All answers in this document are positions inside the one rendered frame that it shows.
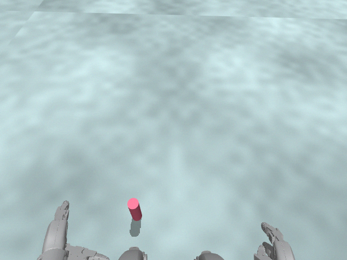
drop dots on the left robot arm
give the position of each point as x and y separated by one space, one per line
53 254

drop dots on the can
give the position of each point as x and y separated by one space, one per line
134 208

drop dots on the left robot hand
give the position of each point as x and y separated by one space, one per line
56 238

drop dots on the right robot hand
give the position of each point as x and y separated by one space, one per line
280 250

